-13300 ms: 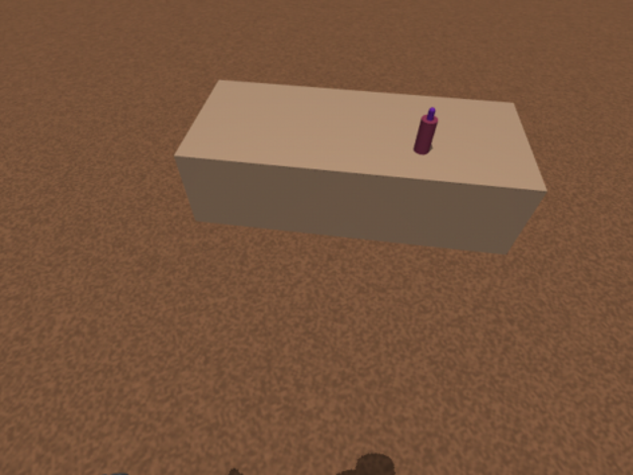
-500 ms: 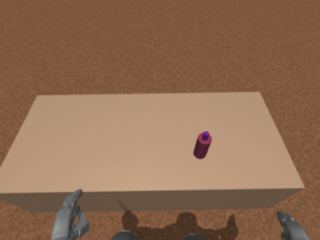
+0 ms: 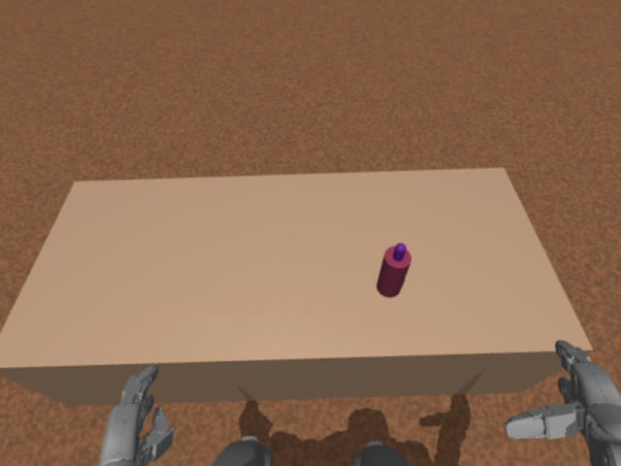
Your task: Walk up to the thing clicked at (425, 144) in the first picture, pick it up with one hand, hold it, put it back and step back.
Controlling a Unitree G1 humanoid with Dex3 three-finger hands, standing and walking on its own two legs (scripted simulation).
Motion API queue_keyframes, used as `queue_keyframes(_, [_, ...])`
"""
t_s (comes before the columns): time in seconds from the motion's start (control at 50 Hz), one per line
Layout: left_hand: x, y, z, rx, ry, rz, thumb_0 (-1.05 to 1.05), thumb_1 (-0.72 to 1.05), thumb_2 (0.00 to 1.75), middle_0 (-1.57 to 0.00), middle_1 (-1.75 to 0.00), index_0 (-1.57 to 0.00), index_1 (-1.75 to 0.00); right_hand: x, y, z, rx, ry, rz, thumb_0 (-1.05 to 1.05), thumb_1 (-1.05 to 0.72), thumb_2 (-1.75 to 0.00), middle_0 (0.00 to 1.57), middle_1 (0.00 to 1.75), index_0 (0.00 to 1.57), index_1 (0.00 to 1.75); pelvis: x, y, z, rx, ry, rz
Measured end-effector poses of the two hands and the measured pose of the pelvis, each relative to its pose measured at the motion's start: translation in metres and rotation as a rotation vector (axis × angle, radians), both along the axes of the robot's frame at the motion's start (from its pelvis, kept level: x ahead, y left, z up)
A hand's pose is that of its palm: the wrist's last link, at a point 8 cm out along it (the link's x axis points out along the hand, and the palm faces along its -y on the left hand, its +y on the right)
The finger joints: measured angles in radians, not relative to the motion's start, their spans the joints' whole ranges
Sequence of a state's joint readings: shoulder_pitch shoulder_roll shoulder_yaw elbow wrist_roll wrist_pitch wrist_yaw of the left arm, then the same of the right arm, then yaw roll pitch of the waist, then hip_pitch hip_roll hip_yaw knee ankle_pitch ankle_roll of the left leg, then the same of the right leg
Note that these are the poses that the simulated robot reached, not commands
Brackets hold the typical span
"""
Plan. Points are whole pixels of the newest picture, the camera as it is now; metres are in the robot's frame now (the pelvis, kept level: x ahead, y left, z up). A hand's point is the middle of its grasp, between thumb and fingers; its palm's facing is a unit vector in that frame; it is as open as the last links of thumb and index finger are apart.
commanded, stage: go down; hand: right
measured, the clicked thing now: (394, 267) +0.54 -0.16 -0.26
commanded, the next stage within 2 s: approach in 1.18 s
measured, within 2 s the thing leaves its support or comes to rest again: neither
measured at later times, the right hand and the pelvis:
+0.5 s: hand (547, 282) +0.36 -0.32 -0.01, palm faces +0.12 +0.98 -0.14, open 17.5 cm; pelvis -0.01 +0.00 -0.01, yaw +2 degrees
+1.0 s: hand (552, 242) +0.42 -0.34 +0.01, palm faces +0.12 +0.99 -0.09, open 17.2 cm; pelvis -0.01 -0.01 -0.03, yaw +3 degrees
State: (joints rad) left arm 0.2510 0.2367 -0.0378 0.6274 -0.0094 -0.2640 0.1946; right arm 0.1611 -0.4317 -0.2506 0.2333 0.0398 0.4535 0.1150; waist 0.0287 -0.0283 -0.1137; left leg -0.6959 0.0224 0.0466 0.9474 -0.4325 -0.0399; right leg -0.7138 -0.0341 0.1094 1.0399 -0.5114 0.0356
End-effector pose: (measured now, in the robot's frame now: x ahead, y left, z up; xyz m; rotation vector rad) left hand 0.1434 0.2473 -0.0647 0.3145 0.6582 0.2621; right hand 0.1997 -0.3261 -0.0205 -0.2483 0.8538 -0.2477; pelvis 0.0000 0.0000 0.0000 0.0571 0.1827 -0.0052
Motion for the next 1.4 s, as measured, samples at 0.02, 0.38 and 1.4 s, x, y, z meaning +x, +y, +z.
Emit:
queue_keyframes(0.02, [-0.002,0.000,0.000,0.002,0.006,0.002,0.02,0.90,0.88,-0.20,-0.30,-0.20,-0.30,0.009,-0.003,0.004,0.005,-0.027,0.001,-0.01,0.46,-0.01,0.08,0.04,0.07,0.04,-0.001,0.000,0.001,0.000,-0.001,0.000])
queue_keyframes(0.38, [-0.087,0.032,-0.028,0.022,0.327,0.078,0.01,0.90,0.89,-0.20,-0.30,-0.20,-0.30,0.117,-0.037,0.027,0.115,-0.300,0.077,-0.01,0.50,-0.02,0.07,0.04,0.06,0.04,-0.010,0.001,-0.005,-0.021,0.074,0.033])
queue_keyframes(1.4, [-0.137,0.018,-0.051,-0.001,0.606,0.062,0.01,0.91,0.90,-0.19,-0.30,-0.19,-0.30,0.222,-0.071,0.038,0.168,-0.646,0.118,-0.01,0.53,-0.03,0.06,0.04,0.06,0.04,-0.015,-0.012,-0.036,0.013,0.237,0.057])
